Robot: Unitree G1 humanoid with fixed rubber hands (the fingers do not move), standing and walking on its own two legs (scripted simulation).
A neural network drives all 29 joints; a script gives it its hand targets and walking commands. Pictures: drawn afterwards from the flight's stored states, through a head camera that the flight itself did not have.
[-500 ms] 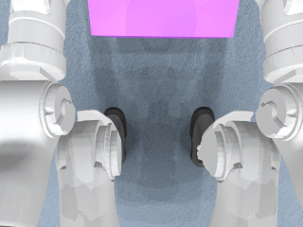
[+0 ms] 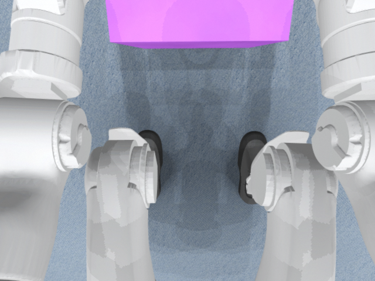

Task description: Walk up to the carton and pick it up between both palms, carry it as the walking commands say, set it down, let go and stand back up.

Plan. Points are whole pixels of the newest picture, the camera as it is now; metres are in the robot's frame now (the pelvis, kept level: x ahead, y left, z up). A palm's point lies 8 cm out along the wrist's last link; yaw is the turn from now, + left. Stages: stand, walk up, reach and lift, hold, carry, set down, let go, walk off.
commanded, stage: reach and lift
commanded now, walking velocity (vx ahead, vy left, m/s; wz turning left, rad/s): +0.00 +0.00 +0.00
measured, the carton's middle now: out of the picture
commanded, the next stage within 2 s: none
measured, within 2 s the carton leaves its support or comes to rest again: neither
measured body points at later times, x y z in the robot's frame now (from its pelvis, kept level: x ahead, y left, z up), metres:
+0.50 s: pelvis +0.00 +0.00 +0.03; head +0.38 +0.01 +0.25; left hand +0.59 +0.17 -0.13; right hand +0.59 -0.15 -0.13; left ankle +0.11 +0.14 -0.35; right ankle +0.11 -0.14 -0.35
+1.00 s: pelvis -0.02 +0.00 +0.07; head +0.35 +0.01 +0.31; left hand +0.57 +0.18 -0.07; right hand +0.57 -0.14 -0.06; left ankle +0.11 +0.14 -0.35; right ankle +0.11 -0.14 -0.35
